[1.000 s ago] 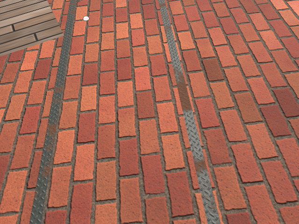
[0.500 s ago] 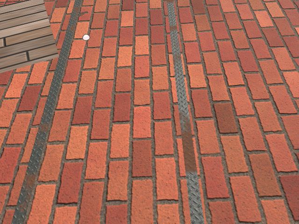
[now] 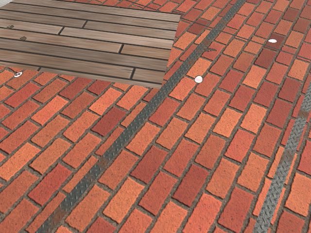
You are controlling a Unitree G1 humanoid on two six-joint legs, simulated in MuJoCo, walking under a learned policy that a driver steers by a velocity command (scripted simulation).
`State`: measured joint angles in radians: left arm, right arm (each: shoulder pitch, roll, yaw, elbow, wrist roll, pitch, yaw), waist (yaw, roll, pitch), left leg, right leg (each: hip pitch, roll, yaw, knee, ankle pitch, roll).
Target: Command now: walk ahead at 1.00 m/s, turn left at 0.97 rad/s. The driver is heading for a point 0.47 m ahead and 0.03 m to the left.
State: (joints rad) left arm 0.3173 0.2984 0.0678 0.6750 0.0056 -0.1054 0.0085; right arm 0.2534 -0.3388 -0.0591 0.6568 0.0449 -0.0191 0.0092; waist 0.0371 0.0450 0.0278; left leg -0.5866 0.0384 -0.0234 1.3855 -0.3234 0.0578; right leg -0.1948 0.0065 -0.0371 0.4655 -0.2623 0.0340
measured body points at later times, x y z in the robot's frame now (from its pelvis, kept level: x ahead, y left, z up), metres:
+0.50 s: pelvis +0.38 +0.07 +0.00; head +0.41 +0.11 +0.45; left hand +0.45 +0.39 -0.09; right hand +0.58 -0.14 -0.10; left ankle +0.39 +0.11 -0.73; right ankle +0.50 -0.09 -0.64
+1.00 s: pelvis +0.58 +0.12 -0.01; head +0.60 +0.14 +0.44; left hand +0.59 +0.40 -0.13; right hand +0.80 -0.07 -0.13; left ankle +0.52 +0.24 -0.74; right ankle +0.73 +0.08 -0.73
